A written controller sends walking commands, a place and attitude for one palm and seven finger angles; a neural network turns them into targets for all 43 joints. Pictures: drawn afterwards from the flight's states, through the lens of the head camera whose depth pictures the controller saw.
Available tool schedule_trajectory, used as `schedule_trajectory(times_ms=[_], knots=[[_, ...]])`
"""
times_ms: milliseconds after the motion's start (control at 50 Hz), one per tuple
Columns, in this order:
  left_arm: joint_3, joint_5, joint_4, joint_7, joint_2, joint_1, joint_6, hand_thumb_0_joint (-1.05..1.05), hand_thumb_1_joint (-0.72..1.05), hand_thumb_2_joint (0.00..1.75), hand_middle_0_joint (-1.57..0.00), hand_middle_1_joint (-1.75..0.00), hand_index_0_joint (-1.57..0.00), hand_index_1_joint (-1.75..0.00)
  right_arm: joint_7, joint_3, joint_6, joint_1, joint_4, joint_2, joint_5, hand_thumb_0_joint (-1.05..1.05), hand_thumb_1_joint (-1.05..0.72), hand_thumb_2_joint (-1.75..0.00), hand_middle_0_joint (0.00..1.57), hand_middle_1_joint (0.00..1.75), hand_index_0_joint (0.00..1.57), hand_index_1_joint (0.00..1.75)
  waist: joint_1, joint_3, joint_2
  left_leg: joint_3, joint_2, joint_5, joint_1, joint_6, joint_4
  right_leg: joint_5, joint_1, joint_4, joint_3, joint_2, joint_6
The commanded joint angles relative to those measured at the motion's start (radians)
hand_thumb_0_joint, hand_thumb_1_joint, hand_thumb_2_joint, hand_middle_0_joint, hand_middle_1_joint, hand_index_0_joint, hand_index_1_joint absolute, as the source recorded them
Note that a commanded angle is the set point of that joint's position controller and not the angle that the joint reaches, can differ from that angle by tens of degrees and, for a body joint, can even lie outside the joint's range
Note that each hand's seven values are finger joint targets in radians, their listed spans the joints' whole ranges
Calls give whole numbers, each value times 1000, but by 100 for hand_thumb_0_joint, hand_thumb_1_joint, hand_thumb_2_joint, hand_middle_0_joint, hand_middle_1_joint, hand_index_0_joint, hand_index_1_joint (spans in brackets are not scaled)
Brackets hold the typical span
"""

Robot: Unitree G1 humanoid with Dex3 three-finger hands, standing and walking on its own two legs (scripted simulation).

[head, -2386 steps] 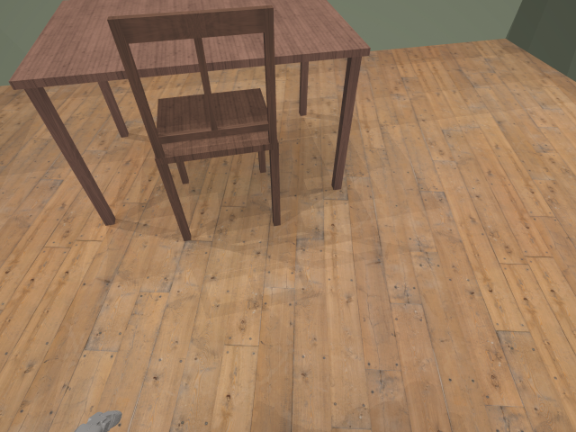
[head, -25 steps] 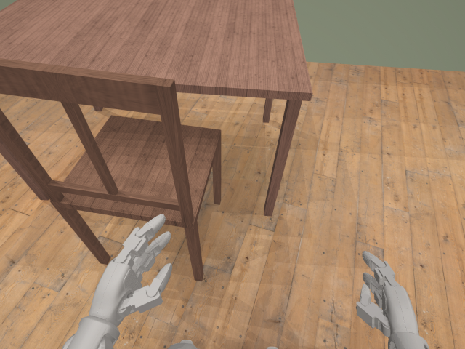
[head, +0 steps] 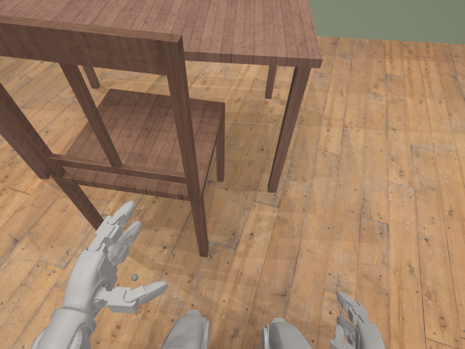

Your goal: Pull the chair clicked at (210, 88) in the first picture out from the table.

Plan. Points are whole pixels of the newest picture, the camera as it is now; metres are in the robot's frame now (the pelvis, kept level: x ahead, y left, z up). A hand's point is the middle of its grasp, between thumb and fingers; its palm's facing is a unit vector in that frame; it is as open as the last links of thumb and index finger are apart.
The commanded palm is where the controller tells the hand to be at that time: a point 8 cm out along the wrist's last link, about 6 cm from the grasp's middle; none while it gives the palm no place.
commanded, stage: raise the hand toward the chair's back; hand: left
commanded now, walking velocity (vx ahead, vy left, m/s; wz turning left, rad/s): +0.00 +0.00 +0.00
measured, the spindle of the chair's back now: (96, 122) +0.56 +0.32 +0.03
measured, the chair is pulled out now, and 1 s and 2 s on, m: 0.15 0.15 0.15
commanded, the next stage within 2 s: aim the fingers beside a spindle in 1.24 s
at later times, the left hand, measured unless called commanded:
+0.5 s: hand (111, 255) +0.25 +0.20 +0.05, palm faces -0.12 -0.99 -0.07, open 16.7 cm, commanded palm +0.24 +0.26 +0.06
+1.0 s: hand (109, 240) +0.27 +0.20 +0.06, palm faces -0.13 -0.99 -0.05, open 16.9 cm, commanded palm +0.26 +0.26 +0.06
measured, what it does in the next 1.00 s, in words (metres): stands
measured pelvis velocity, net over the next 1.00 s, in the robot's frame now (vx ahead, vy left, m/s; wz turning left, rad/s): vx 0.04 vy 0.00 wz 0.01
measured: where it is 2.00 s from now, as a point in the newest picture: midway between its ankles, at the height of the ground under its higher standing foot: outside the picture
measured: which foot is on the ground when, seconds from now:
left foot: down 0.00-1.00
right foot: down 0.00-1.00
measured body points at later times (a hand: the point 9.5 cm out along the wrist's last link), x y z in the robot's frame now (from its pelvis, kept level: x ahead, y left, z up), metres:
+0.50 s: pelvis +0.03 +0.00 +0.01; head +0.09 +0.02 +0.45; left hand +0.25 +0.25 +0.06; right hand +0.23 -0.22 -0.05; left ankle +0.06 +0.11 -0.64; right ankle +0.04 -0.12 -0.64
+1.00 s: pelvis +0.04 +0.00 +0.01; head +0.10 +0.01 +0.46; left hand +0.27 +0.26 +0.07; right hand +0.21 -0.25 -0.06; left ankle +0.06 +0.11 -0.64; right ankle +0.04 -0.12 -0.64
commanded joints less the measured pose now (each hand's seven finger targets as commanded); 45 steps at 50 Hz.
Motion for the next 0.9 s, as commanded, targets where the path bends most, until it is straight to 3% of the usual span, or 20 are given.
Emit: schedule_trajectory(times_ms=[0,20,80,140,220,260,320,400,460,480,540,560,640,700,800,840,880], knots=[[77,7,-213,49,118,-93,-213,0,-13,46,-10,-14,-10,-14,3,-71,-88,-137,-160,-160,-16,0,-90,-90,20,30,20,30,10,-122,19,-53,-6,-79,114,10,-209,-119,1,-181,-18,11,-26],[42,17,-179,28,105,-102,-234,0,-15,45,-10,-14,-10,-14,4,-72,-95,-128,-154,-169,-14,0,-90,-90,20,30,20,30,-10,-98,15,-52,-8,-103,100,12,-199,-133,-22,-182,-14,10,-24],[5,12,-117,-55,111,-91,-229,0,-22,42,-9,-12,-9,-12,1,-76,-109,-109,-165,-199,0,0,-90,-90,20,30,20,30,-20,-111,10,-54,-10,-155,93,17,-205,-163,-20,-198,1,6,-23],[73,-20,-145,-106,172,-79,-176,0,-29,39,-8,-11,-8,-11,-11,-87,-119,-94,-180,-211,15,0,-90,-90,20,30,20,30,6,-205,8,-42,-15,-73,152,21,-220,-110,69,-228,9,6,-21],[175,-65,-254,-81,209,-78,-151,0,-38,35,-7,-10,-7,-10,-16,-91,-117,-110,-177,-196,9,0,-90,-90,20,30,20,30,38,-267,63,-42,-15,79,236,16,-227,32,129,-207,-19,13,-24],[190,-68,-243,-52,198,-75,-162,0,-43,33,-7,-9,-7,-9,-15,-90,-109,-107,-161,-186,4,0,-90,-90,20,30,20,30,38,-242,51,-50,-9,136,244,12,-222,76,120,-190,-34,24,-28],[150,-46,-185,-39,156,-77,-176,0,-50,30,-6,-8,-6,-8,-2,-89,-98,-105,-144,-182,-4,0,-90,-90,20,30,20,30,10,-169,73,-50,-7,149,234,6,-210,96,71,-185,-41,20,-25],[103,-15,-114,-101,158,-85,-151,0,-50,30,-6,-8,-6,-8,7,-88,-83,-93,-158,-198,0,0,-90,-90,20,30,20,30,-6,-162,65,-46,-6,146,224,9,-204,106,68,-193,-34,22,-24],[145,-32,-130,-147,206,-109,-122,0,-50,30,-6,-8,-6,-8,2,-88,-81,-92,-171,-206,2,0,-90,-90,20,30,20,30,-2,-223,39,-43,-8,196,245,16,-196,159,110,-196,-28,25,-24],[166,-45,-152,-156,218,-110,-118,0,-50,30,-6,-8,-6,-8,0,-86,-81,-92,-174,-207,4,0,-90,-90,20,30,20,30,7,-252,61,-42,-9,214,269,13,-202,173,129,-200,-26,23,-25],[227,-87,-188,-155,234,-128,-128,0,-50,30,-6,-8,-6,-8,-6,-84,-81,-100,-170,-198,0,0,-90,-90,20,30,20,30,18,-287,38,-39,-7,271,286,11,-193,226,165,-196,-29,25,-21],[248,-94,-180,-147,244,-138,-136,0,-50,30,-6,-8,-6,-8,-7,-82,-82,-103,-156,-194,-2,0,-90,-90,20,30,20,30,22,-277,59,-41,-8,289,285,10,-188,236,158,-186,-31,28,-25],[222,-87,-126,-138,213,-163,-152,0,-50,30,-6,-8,-6,-8,-2,-80,-81,-97,-136,-194,-3,0,-90,-90,20,30,20,30,2,-220,61,-44,-3,259,269,5,-194,203,119,-193,-37,26,-22],[210,-71,-70,-162,219,-164,-137,0,-50,30,-6,-8,-6,-8,-1,-83,-80,-91,-135,-204,0,0,-90,-90,20,30,20,30,-3,-224,48,-42,-4,251,259,9,-199,201,123,-200,-32,24,-20],[230,-97,-88,-203,239,-134,-105,0,-50,30,-6,-8,-6,-8,1,-88,-82,-95,-155,-211,4,0,-90,-90,20,30,20,30,13,-286,50,-36,-11,295,291,13,-212,250,184,-217,-26,21,-18],[247,-109,-93,-196,244,-136,-109,0,-50,30,-6,-8,-6,-8,1,-90,-81,-98,-157,-208,4,0,-90,-90,20,30,20,30,12,-269,13,-34,-10,279,275,15,-213,239,188,-225,-25,21,-15],[265,-110,-106,-175,247,-138,-129,0,-50,30,-6,-8,-6,-8,0,-90,-83,-99,-151,-202,2,0,-90,-90,20,30,20,30,20,-267,40,-34,-9,292,280,11,-213,240,179,-212,-28,22,-19]])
